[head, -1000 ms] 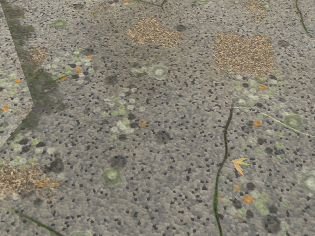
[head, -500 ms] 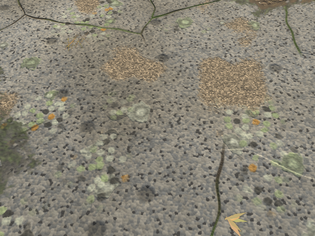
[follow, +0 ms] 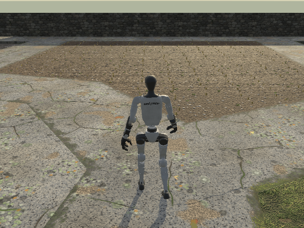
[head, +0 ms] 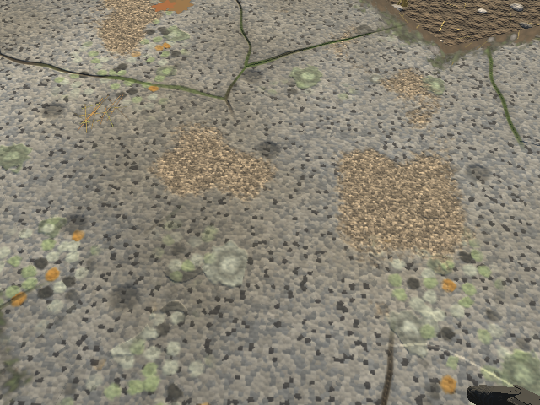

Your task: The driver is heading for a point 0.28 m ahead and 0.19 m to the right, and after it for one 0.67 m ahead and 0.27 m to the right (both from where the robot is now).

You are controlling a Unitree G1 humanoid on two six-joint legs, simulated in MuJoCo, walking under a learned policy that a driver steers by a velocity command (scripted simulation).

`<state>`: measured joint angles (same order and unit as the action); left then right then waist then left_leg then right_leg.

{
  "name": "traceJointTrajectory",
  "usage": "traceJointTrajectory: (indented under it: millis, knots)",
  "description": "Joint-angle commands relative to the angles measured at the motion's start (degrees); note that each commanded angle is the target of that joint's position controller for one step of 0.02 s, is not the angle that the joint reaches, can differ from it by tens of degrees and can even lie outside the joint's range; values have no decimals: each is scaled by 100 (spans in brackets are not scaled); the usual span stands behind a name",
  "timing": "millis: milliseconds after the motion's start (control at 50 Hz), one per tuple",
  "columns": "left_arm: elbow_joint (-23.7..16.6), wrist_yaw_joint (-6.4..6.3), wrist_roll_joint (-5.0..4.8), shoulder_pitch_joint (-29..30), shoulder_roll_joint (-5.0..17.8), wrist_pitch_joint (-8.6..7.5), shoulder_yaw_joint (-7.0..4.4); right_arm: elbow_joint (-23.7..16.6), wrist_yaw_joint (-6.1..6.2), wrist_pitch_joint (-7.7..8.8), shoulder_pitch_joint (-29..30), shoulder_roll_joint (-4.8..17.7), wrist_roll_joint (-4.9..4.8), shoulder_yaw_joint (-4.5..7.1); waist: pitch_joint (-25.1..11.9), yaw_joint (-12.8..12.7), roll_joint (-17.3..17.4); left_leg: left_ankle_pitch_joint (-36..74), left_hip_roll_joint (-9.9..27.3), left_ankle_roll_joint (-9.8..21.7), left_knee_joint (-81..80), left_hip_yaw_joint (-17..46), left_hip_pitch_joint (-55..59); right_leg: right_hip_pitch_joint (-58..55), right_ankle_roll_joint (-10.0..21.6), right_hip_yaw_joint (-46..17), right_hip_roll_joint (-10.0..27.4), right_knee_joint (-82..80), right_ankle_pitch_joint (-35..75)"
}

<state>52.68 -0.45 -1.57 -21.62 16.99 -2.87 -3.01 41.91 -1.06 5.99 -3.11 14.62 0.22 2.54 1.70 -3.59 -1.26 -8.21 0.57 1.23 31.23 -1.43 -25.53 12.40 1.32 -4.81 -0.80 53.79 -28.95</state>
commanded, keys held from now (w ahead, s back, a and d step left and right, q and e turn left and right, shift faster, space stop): e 0.92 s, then no key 0.08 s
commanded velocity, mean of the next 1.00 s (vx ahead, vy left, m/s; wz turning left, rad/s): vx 0.11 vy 0.00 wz -0.55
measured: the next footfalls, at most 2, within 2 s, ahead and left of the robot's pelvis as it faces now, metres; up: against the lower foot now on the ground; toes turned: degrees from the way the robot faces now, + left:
right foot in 0.38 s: +0.25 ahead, -0.14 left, +0.00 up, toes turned -15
left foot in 0.82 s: +0.30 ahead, +0.08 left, +0.00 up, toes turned -33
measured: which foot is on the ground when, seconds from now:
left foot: down 0.00-0.38, up 0.40-0.80, down 0.82-1.00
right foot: up 0.00-0.36, down 0.38-0.82, up 0.84-1.00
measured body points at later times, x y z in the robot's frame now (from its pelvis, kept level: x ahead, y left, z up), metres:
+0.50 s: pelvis +0.15 -0.03 +0.00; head +0.20 -0.07 +0.45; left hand +0.39 +0.20 -0.08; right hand +0.22 -0.35 -0.12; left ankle +0.12 +0.13 -0.64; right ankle +0.21 -0.13 -0.73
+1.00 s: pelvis +0.20 +0.00 +0.02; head +0.23 +0.01 +0.46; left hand +0.49 +0.17 -0.09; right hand +0.13 -0.30 -0.08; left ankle +0.27 +0.10 -0.73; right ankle +0.12 -0.11 -0.64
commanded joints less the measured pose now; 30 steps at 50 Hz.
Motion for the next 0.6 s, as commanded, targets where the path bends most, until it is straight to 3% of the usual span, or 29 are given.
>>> traceJointTrajectory:
  millis: [20, 40, 80, 160, 240, 300, 340, 360, 380, 400, 420, 440, 460, 480, 500, 540, 600]
  knots:
    - [-632, -44, -73, 357, 758, -144, -178, 24, 79, -21, -1136, 805, 41, 245, -813, 730, 733, 499, 1945, 984, -1373, 2328, 3115, 2916, -50, -126, 475, 1853, 367]
    - [-643, -67, 9, 424, 710, -85, -219, 37, 64, -25, -838, 629, 62, 202, -528, 561, 654, 1666, 1740, 929, -1401, 1685, 2523, 2677, -123, -105, 582, 1618, 534]
    - [-662, -63, -2, 200, 459, 109, -235, 87, 64, 4, -548, 558, 104, 198, -429, 256, 827, 2759, 1544, 911, -1531, 862, 1812, 2088, -237, 0, 701, 1321, 673]
    - [-1032, -16, 64, 552, 176, 310, -171, 214, 193, -45, -341, 906, 66, 322, -319, 174, 735, 3146, 1547, 1062, -1821, 14, 1495, 1989, -370, 252, 712, 110, 1518]
    - [-1294, 157, 97, 1022, 240, 336, -185, 289, 290, -195, -290, 1032, -24, 351, -463, 330, 664, 2865, 1466, 924, -1723, -577, 1691, 1471, -253, 511, 577, -1072, 2549]
    - [-1521, 261, 124, 1270, 415, 407, -263, 372, 278, -300, -332, 1168, -150, 398, -415, 352, 641, 2615, 1639, 792, -1299, -608, 2042, 1399, -69, 584, 506, -1530, 2211]
    - [-1585, 293, 132, 1162, 522, 442, -332, 378, 280, -374, -247, 1237, -237, 430, -413, 226, 631, 2667, 1653, 620, -706, -653, 2142, 1140, 126, 747, 345, -1956, 1995]
    - [-1521, 268, 146, 845, 627, 432, -404, 391, 287, -405, -243, 1178, -258, 422, -547, 54, 495, 2751, 1456, 432, -45, -809, 2026, 586, 282, 868, 132, -2397, 2322]
    - [-1438, 169, 158, 414, 1030, 412, -562, 475, 260, -420, -634, 1018, -154, 386, -826, -47, -146, 2080, 1033, 63, 1066, -993, 1601, -332, 534, 499, 179, -2796, 4013]
    - [-1550, 25, 192, 332, 1739, 427, -702, 309, 206, -402, -890, 677, 157, 267, -1086, 247, -1717, -1749, 262, -456, 3005, -1155, -216, -1684, 1345, -1503, 1602, -2614, 6857]
    - [-1752, 69, 280, 432, 1589, 357, -591, 227, 168, -401, -882, 698, 149, 212, -2044, 164, -1476, -3410, -288, -537, 4254, 79, -981, -2132, 2299, -3012, 2342, -2974, 5811]
    - [-1813, 143, 226, 592, 1281, 283, -513, 216, 149, -429, -483, 953, -46, 279, -1868, -12, -679, -3047, -69, -434, 4457, 543, -1191, -1825, 2101, -2580, 2086, -3201, 5074]
    - [-1801, 135, 149, 865, 1113, 225, -467, 157, 183, -457, -288, 914, -111, 274, -1385, 123, -425, -2583, 76, -341, 4230, 560, -1306, -1358, 1760, -2079, 1791, -3248, 4401]
    - [-1810, 102, 90, 1074, 985, 231, -434, 218, 255, -492, -248, 904, -30, 286, -1085, 228, -107, -2200, 207, -344, 3843, 586, -1267, -929, 1482, -1817, 1557, -3348, 3792]
    - [-1843, 40, 85, 1280, 918, 266, -406, 210, 312, -539, -229, 982, 20, 317, -945, 355, -232, -1916, 263, -350, 3475, 616, -999, -481, 1349, -1644, 1396, -3456, 3404]
    - [-1934, -33, 194, 1409, 930, 314, -406, 242, 320, -586, -339, 899, 14, 308, -934, 472, -488, -1605, 98, -399, 3039, 541, -552, -50, 1280, -1505, 1163, -3568, 3269]
    - [-1955, -118, 159, 1319, 1022, 338, -456, 255, 332, -588, -315, 735, 0, 248, -1016, 414, -483, -1400, -36, -519, 2184, 579, -300, 22, 1267, -1509, 1059, -3551, 3022]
